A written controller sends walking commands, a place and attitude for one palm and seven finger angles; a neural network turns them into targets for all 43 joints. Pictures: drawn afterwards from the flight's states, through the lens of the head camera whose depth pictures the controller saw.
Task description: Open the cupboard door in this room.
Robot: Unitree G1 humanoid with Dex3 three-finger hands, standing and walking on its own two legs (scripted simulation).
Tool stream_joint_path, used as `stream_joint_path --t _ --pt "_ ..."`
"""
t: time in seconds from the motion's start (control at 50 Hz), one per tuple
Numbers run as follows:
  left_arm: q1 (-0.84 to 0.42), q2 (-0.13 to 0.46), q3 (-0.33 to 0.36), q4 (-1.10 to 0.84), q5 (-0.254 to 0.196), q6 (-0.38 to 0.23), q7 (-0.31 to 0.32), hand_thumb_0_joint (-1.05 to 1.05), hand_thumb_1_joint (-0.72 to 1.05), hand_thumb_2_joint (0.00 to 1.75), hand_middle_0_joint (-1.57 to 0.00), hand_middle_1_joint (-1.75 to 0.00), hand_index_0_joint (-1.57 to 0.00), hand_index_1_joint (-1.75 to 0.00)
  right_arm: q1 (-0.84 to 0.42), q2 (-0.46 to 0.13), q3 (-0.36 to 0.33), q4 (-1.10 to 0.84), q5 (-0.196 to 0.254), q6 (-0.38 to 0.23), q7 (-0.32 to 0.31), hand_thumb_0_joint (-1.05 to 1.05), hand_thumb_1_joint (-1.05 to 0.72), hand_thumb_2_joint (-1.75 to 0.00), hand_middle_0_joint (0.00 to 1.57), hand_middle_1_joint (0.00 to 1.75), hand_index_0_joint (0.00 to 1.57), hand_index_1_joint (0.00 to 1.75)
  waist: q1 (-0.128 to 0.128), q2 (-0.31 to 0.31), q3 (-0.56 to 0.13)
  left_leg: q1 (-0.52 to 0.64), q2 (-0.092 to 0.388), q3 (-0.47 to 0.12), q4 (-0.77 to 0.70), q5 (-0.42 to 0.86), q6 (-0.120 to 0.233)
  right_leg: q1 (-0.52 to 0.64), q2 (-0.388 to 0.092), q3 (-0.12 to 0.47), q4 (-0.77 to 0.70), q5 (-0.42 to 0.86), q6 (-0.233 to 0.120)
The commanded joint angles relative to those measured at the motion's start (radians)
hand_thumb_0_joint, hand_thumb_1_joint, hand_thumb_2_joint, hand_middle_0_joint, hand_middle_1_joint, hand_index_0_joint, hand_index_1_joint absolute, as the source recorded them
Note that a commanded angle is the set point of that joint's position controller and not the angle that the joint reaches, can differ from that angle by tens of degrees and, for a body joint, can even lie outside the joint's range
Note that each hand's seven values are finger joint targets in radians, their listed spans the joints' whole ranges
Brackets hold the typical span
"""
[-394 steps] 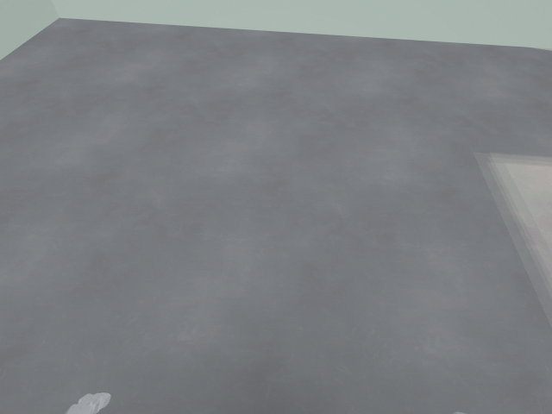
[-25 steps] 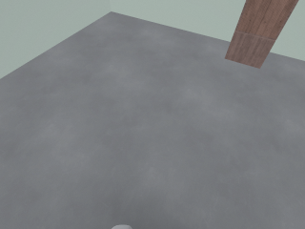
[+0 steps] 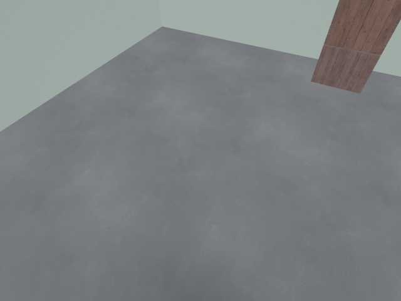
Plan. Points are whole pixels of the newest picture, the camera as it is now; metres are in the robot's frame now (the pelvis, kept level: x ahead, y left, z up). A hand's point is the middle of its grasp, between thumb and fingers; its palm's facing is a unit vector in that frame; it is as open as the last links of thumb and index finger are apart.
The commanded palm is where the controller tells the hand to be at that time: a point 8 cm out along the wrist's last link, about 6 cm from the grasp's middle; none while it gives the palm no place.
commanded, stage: stand and wait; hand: left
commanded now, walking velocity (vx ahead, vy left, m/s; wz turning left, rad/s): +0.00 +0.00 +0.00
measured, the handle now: out of the picture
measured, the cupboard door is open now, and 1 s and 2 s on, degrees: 0 0 0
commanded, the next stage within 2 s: turn or walk to find it in 0.34 s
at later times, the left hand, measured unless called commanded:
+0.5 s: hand out of the picture -0.02 +0.14 -0.17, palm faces +0.07 -0.98 -0.16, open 7.4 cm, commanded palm none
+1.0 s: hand out of the picture +0.05 +0.22 -0.15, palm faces +0.22 -0.94 -0.26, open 7.4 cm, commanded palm none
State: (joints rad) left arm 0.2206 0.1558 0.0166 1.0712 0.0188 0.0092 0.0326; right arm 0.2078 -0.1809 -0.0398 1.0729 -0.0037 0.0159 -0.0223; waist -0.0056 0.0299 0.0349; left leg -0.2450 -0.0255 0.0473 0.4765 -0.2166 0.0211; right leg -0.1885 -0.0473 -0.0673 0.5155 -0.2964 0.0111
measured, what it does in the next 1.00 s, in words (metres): lifts its right foot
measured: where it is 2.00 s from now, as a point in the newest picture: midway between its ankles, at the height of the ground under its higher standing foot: outside the picture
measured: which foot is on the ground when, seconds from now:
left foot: down 0.00-1.00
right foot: down 0.00-0.70, up 0.72-1.00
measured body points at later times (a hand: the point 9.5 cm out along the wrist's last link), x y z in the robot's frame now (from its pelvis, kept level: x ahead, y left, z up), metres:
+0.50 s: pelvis -0.01 -0.02 +0.00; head +0.00 -0.02 +0.45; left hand -0.02 +0.19 -0.16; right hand -0.03 -0.23 -0.16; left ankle +0.02 +0.11 -0.74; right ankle -0.02 -0.11 -0.74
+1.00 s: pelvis -0.02 -0.01 +0.00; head +0.02 +0.00 +0.45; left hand +0.04 +0.27 -0.13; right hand +0.08 -0.24 -0.15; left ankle +0.01 +0.11 -0.74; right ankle -0.02 -0.16 -0.69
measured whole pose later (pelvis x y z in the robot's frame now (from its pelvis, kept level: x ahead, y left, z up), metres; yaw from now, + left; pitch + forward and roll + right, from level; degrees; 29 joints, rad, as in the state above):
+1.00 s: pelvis -0.02 -0.01 +0.00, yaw +12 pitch +1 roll -1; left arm 0.10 0.22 0.07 0.94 0.02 0.04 0.02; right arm 0.19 -0.19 -0.06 0.97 -0.03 0.02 -0.01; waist -0.04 0.02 0.07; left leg -0.33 -0.03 -0.06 0.45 -0.14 0.03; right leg -0.38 -0.05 -0.01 0.89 -0.46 0.06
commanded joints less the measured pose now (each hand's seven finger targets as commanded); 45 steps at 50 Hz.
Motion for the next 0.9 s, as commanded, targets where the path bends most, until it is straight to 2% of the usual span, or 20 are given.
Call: stream_joint_path --t 0.0,0.02,0.06,0.1,0.14,0.34,0.42,0.5,0.54,0.58,0.6,0.62,0.64,0.66,0.68,0.7,0.72,0.78,0.82,0.88 --pt "0.044 0.163 0.019 -0.024 -0.004 -0.029 0.005 0.00 0.90 0.90 -0.20 -0.30 -0.20 -0.30 0.027 -0.065 -0.004 -0.031 -0.012 -0.002 0.005 0.00 -0.90 -0.90 0.20 0.30 0.20 0.30 0.000 -0.281 0.048 -0.009 0.062 -0.052 0.013 -0.080 -0.035 -0.077 -0.238 0.238 -0.259 0.141 -0.115" --pt "0.038 0.150 0.015 -0.024 -0.005 -0.029 0.005 0.00 0.90 0.90 -0.20 -0.30 -0.20 -0.30 0.047 -0.054 0.000 -0.013 -0.013 -0.004 0.004 0.00 -0.90 -0.90 0.20 0.30 0.20 0.30 -0.006 -0.226 0.051 0.007 0.069 -0.055 0.000 -0.038 -0.033 -0.073 -0.213 0.213 -0.238 0.177 -0.114" --pt "0.041 0.134 0.010 -0.015 -0.012 -0.031 0.005 0.00 0.90 0.90 -0.20 -0.30 -0.20 -0.30 0.091 -0.048 0.009 0.016 -0.011 -0.012 0.001 0.00 -0.90 -0.90 0.20 0.30 0.20 0.30 -0.014 -0.150 0.014 0.063 0.091 -0.059 -0.060 0.094 -0.029 -0.048 -0.162 0.149 -0.190 0.217 -0.084" --pt "0.053 0.118 0.007 -0.005 -0.013 -0.024 0.005 0.00 0.90 0.90 -0.20 -0.30 -0.20 -0.30 0.093 -0.057 0.011 0.035 -0.008 -0.015 0.001 0.00 -0.90 -0.90 0.20 0.30 0.20 0.30 -0.004 -0.098 0.019 0.082 0.111 -0.069 -0.078 0.114 -0.027 -0.061 -0.121 0.115 -0.200 0.098 -0.055" --pt "0.072 0.105 0.002 0.008 -0.014 -0.022 0.005 0.00 0.90 0.90 -0.20 -0.30 -0.20 -0.30 0.093 -0.051 0.016 0.047 -0.007 -0.020 -0.003 0.00 -0.90 -0.90 0.20 0.30 0.20 0.30 0.002 -0.042 0.042 0.081 0.123 -0.083 -0.100 0.139 -0.017 -0.058 -0.101 0.107 -0.209 0.072 -0.042" --pt "0.123 0.081 -0.001 0.043 -0.017 -0.025 0.007 0.00 0.90 0.90 -0.20 -0.30 -0.20 -0.30 0.135 -0.036 0.021 0.073 -0.006 -0.023 -0.012 0.00 -0.90 -0.90 0.20 0.30 0.20 0.30 0.003 -0.026 0.053 0.065 0.121 -0.080 -0.113 0.108 -0.019 -0.024 -0.088 0.105 -0.233 0.058 -0.043" --pt "0.121 0.096 0.015 0.028 -0.015 -0.017 0.010 0.00 0.90 0.90 -0.20 -0.30 -0.20 -0.30 0.130 -0.038 0.013 0.054 -0.009 -0.013 -0.009 0.00 -0.90 -0.90 0.20 0.30 0.20 0.30 0.007 -0.047 0.056 -0.008 0.109 -0.078 -0.059 0.095 -0.021 -0.011 -0.115 0.092 -0.206 0.030 -0.050" --pt "0.096 0.122 0.036 -0.002 -0.008 -0.007 0.012 0.00 0.90 0.90 -0.20 -0.30 -0.20 -0.30 0.117 -0.039 -0.002 0.022 -0.013 0.004 -0.004 0.00 -0.90 -0.90 0.20 0.30 0.20 0.30 0.006 -0.129 0.066 -0.066 0.082 -0.037 0.098 -0.008 -0.032 -0.056 -0.217 0.143 -0.246 -0.041 -0.107" --pt "0.079 0.127 0.045 -0.022 -0.001 -0.009 0.011 0.00 0.90 0.90 -0.20 -0.30 -0.20 -0.30 0.102 -0.038 -0.010 0.004 -0.015 0.008 0.000 0.00 -0.90 -0.90 0.20 0.30 0.20 0.30 0.008 -0.143 0.065 -0.092 0.084 -0.031 0.194 -0.092 -0.036 -0.067 -0.260 0.150 -0.230 0.041 -0.143" --pt "0.069 0.139 0.054 -0.036 0.004 -0.010 0.010 0.00 0.90 0.90 -0.20 -0.30 -0.20 -0.30 0.086 -0.035 -0.016 -0.015 -0.013 0.008 0.003 0.00 -0.90 -0.90 0.20 0.30 0.20 0.30 0.008 -0.145 0.062 -0.107 0.095 -0.017 0.222 -0.145 -0.042 -0.057 -0.284 0.120 -0.181 0.177 -0.160" --pt "0.064 0.137 0.058 -0.039 0.005 -0.009 0.011 0.00 0.90 0.90 -0.20 -0.30 -0.20 -0.30 0.085 -0.035 -0.017 -0.024 -0.010 0.006 0.005 0.00 -0.90 -0.90 0.20 0.30 0.20 0.30 0.004 -0.121 0.053 -0.088 0.104 -0.017 0.179 -0.120 -0.041 -0.055 -0.282 0.100 -0.134 0.231 -0.150" --pt "0.056 0.145 0.061 -0.048 0.003 -0.007 0.009 0.00 0.90 0.90 -0.20 -0.30 -0.20 -0.30 0.100 -0.037 -0.018 -0.024 -0.010 0.002 0.007 0.00 -0.90 -0.90 0.20 0.30 0.20 0.30 -0.005 -0.100 0.044 -0.043 0.113 -0.024 0.105 -0.026 -0.037 -0.071 -0.261 0.051 -0.071 0.239 -0.119" --pt "0.063 0.135 0.062 -0.057 0.000 -0.001 0.005 0.00 0.90 0.90 -0.20 -0.30 -0.20 -0.30 0.117 -0.059 -0.022 -0.027 -0.012 -0.003 0.009 0.00 -0.90 -0.90 0.20 0.30 0.20 0.30 -0.009 -0.014 0.020 0.004 0.151 -0.099 0.027 0.144 -0.009 -0.109 -0.195 -0.016 0.017 0.174 -0.065" --pt "0.053 0.106 0.058 -0.072 -0.006 0.007 0.005 0.00 0.90 0.90 -0.20 -0.30 -0.20 -0.30 0.139 -0.111 -0.029 -0.032 -0.019 -0.008 0.008 0.00 -0.90 -0.90 0.20 0.30 0.20 0.30 -0.018 0.170 0.023 0.006 0.250 -0.296 -0.081 0.278 0.057 -0.162 -0.080 -0.093 0.167 -0.015 0.001" --pt "0.013 0.092 0.051 -0.096 -0.008 0.011 0.007 0.00 0.90 0.90 -0.20 -0.30 -0.20 -0.30 0.172 -0.151 -0.039 -0.028 -0.024 -0.011 0.000 0.00 -0.90 -0.90 0.20 0.30 0.20 0.30 -0.043 0.268 0.001 0.033 0.346 -0.468 -0.189 0.343 0.148 -0.226 -0.005 -0.074 0.373 -0.249 0.024" --pt "-0.012 0.098 0.049 -0.111 -0.003 0.013 0.007 0.00 0.90 0.90 -0.20 -0.30 -0.20 -0.30 0.179 -0.165 -0.041 -0.032 -0.021 -0.015 -0.007 0.00 -0.90 -0.90 0.20 0.30 0.20 0.30 -0.042 0.203 -0.015 0.047 0.373 -0.504 -0.203 0.309 0.190 -0.268 -0.021 0.008 0.504 -0.303 0.015" --pt "-0.025 0.097 0.052 -0.116 0.000 0.010 0.004 0.00 0.90 0.90 -0.20 -0.30 -0.20 -0.30 0.157 -0.168 -0.043 -0.044 -0.022 -0.017 -0.010 0.00 -0.90 -0.90 0.20 0.30 0.20 0.30 -0.034 0.141 -0.040 0.067 0.359 -0.496 -0.187 0.279 0.198 -0.301 -0.030 0.046 0.563 -0.279 0.015" --pt "-0.029 0.098 0.054 -0.123 0.000 0.005 -0.006 0.00 0.90 0.90 -0.20 -0.30 -0.20 -0.30 0.082 -0.169 -0.045 -0.084 -0.022 -0.021 -0.009 0.00 -0.90 -0.90 0.20 0.30 0.20 0.30 -0.015 0.068 -0.086 0.106 0.290 -0.379 -0.166 0.269 0.166 -0.315 -0.032 0.062 0.562 -0.179 0.033" --pt "-0.046 0.102 0.055 -0.135 -0.001 0.008 -0.009 0.00 0.90 0.90 -0.20 -0.30 -0.20 -0.30 0.073 -0.174 -0.048 -0.098 -0.022 -0.021 -0.007 0.00 -0.90 -0.90 0.20 0.30 0.20 0.30 -0.020 0.068 -0.086 0.102 0.270 -0.358 -0.172 0.266 0.158 -0.299 -0.028 0.059 0.518 -0.164 0.042" --pt "-0.067 0.110 0.055 -0.164 -0.002 0.014 -0.010 0.00 0.90 0.90 -0.20 -0.30 -0.20 -0.30 0.066 -0.192 -0.057 -0.117 -0.023 -0.013 0.000 0.00 -0.90 -0.90 0.20 0.30 0.20 0.30 -0.030 0.091 -0.094 0.122 0.259 -0.368 -0.169 0.251 0.159 -0.291 -0.015 0.056 0.440 -0.166 0.051"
